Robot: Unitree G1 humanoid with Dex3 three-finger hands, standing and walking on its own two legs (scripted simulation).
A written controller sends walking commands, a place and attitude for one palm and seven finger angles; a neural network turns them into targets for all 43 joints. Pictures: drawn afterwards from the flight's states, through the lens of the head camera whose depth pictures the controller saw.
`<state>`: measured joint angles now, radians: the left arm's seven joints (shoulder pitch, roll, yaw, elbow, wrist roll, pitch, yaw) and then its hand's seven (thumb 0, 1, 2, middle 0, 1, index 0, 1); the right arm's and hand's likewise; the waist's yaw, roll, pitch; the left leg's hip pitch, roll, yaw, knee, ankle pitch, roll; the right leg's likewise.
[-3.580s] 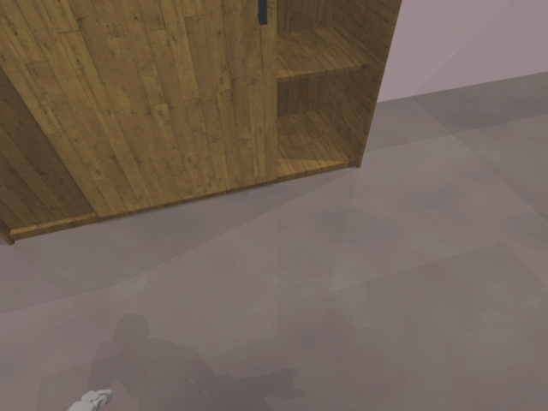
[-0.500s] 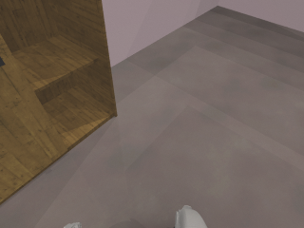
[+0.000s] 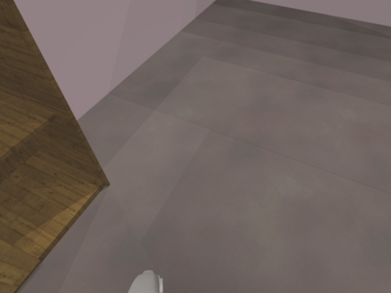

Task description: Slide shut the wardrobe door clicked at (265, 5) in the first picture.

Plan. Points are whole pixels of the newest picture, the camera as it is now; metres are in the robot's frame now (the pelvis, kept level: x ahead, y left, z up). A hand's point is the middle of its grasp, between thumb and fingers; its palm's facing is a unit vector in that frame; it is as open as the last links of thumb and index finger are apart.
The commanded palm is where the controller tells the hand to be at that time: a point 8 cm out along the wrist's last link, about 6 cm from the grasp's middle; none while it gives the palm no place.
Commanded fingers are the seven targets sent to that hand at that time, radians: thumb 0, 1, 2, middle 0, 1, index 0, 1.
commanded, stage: turn to face it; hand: left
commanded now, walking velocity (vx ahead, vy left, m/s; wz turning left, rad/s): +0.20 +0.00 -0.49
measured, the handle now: out of the picture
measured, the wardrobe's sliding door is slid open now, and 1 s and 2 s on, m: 0.46 0.46 0.46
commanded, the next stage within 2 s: none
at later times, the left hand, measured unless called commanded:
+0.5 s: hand (95, 287) +0.16 +0.24 -0.17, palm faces +0.14 -0.97 -0.19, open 7.4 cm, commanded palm none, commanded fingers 0.00 0.90 0.90 -0.20 -0.30 -0.20 -0.30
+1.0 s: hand out of the picture +0.09 +0.22 -0.15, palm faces +0.44 -0.85 -0.28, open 7.4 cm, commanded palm none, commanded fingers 0.00 0.90 0.90 -0.20 -0.30 -0.20 -0.30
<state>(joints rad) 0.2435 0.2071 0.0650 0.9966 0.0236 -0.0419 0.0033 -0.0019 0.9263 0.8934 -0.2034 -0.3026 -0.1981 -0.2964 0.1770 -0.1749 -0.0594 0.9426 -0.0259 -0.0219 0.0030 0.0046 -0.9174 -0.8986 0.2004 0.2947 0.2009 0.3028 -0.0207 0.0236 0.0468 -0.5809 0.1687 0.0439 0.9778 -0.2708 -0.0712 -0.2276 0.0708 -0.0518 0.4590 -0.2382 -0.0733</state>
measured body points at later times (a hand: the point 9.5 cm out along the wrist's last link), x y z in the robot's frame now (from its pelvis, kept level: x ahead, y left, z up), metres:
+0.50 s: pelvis +0.11 +0.06 +0.00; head +0.13 +0.07 +0.45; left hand +0.15 +0.30 -0.15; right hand +0.16 -0.19 -0.14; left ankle +0.15 +0.14 -0.74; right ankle +0.12 -0.10 -0.68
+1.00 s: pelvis +0.11 +0.01 +0.00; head +0.15 +0.00 +0.45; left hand +0.06 +0.26 -0.13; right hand +0.30 -0.20 -0.14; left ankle +0.03 +0.14 -0.68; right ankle +0.15 -0.09 -0.74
